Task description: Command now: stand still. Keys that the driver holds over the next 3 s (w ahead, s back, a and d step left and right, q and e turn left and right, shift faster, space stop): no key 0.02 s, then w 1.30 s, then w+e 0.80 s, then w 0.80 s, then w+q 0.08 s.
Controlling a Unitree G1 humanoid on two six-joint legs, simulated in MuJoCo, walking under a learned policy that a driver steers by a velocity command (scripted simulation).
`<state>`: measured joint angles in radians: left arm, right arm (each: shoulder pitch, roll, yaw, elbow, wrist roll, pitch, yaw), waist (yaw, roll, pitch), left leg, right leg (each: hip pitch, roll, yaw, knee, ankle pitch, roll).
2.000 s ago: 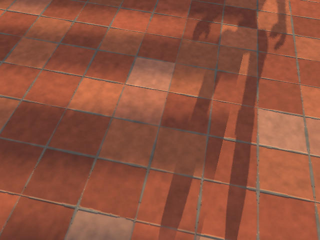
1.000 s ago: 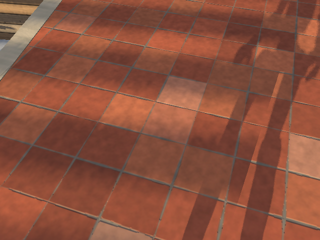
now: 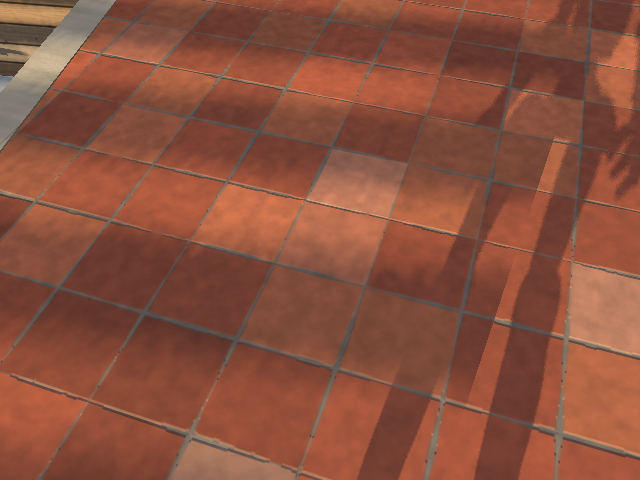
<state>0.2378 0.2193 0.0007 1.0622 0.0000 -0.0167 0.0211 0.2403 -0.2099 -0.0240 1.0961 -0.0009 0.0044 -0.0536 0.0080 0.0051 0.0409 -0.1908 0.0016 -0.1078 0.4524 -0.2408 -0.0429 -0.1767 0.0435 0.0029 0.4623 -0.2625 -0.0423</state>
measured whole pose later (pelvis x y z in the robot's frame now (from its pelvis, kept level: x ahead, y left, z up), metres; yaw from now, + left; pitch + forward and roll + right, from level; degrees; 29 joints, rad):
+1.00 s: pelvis +0.39 +0.01 +0.00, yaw +1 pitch +0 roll -1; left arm 0.22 0.25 0.05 0.94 0.00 -0.10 -0.04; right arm 0.26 -0.26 -0.05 0.96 0.02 -0.10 -0.01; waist 0.01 0.03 0.04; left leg -0.50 0.09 -0.04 1.18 -0.31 0.05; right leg -0.25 0.06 -0.08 0.37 -0.13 -0.08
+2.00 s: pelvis +0.96 +0.00 -0.02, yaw -19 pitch +1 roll +1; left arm 0.13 0.27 0.09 0.79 -0.02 -0.05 -0.04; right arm 0.25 -0.27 -0.07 0.90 0.03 -0.10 -0.01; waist -0.01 0.00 0.07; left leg -0.25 0.04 0.03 1.18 -0.48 -0.01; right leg -0.44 0.06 -0.04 0.62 -0.20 -0.11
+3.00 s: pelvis +1.48 -0.24 -0.01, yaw -28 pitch +3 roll +1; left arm 0.05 0.25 0.04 0.71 0.00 -0.09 -0.03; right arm 0.38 -0.29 -0.05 0.91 0.02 -0.07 0.00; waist -0.06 0.02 0.02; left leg -0.20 0.00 -0.04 0.91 -0.48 0.02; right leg -0.46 0.00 -0.04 0.56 -0.14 -0.06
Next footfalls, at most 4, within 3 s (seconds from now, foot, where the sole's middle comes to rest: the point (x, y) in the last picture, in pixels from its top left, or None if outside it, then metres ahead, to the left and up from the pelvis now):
0.34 left None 0.10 0.16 -0.78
0.82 right None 0.48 -0.07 -0.78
1.36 left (264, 360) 0.78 0.18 -0.78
1.92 right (375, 272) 1.05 -0.10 -0.78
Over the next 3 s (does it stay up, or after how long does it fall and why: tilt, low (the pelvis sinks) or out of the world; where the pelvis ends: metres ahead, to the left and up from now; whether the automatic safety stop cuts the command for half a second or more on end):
stays up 1.48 -0.24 -0.01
